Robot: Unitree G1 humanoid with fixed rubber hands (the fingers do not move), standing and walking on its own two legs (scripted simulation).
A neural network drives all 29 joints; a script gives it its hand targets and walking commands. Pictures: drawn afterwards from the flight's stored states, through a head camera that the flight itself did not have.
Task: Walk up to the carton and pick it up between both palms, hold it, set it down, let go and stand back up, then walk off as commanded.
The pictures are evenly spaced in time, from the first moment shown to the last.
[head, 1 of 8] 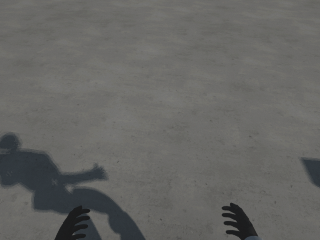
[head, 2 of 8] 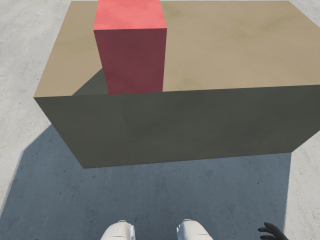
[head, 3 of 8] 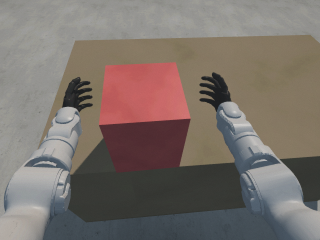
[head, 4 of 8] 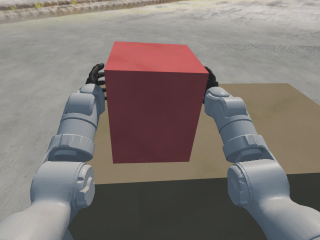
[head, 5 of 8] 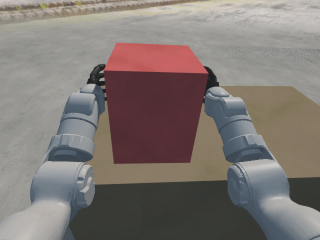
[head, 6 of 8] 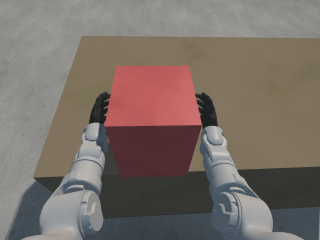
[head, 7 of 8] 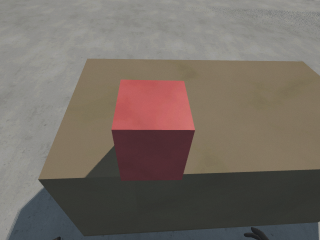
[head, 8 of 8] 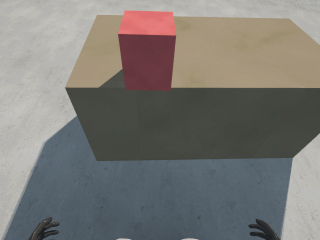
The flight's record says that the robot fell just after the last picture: no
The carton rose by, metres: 0.21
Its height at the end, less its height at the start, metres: +0.00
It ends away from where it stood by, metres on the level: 0.02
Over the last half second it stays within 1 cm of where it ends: yes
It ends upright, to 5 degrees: yes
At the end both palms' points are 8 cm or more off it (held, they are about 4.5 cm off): yes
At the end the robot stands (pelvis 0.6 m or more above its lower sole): yes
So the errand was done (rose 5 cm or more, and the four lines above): yes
